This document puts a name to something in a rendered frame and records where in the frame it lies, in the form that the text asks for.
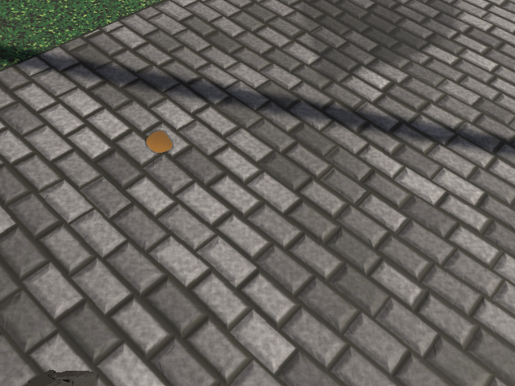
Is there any robot left hand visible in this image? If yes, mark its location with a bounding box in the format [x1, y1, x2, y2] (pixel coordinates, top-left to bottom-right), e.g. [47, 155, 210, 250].
[25, 370, 97, 386]

